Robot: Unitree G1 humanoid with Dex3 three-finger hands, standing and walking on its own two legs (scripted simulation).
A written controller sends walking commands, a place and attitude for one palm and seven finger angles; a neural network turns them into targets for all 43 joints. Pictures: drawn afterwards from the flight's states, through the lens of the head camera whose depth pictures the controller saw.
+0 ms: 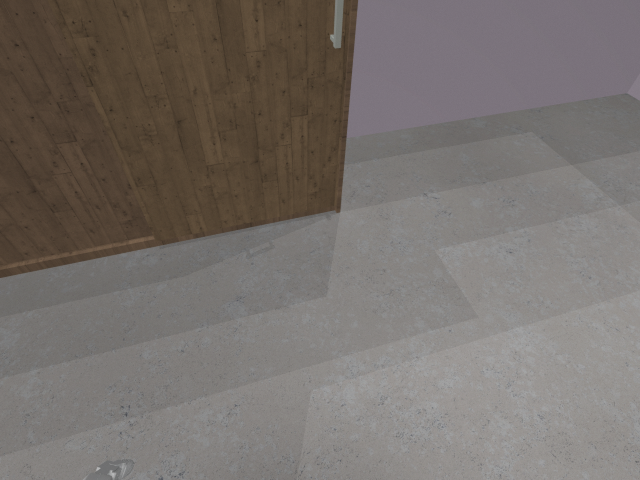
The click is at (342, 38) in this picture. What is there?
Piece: wardrobe's sliding door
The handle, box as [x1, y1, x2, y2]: [330, 0, 343, 47]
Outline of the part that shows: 335,0 334,34 330,35 330,39 333,42 334,47 340,47 343,0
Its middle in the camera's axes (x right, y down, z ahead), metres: +0.04 -0.69 +1.06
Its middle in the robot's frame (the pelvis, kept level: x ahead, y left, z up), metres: +1.28 +0.03 +0.15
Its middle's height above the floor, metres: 0.92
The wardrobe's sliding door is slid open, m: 0.00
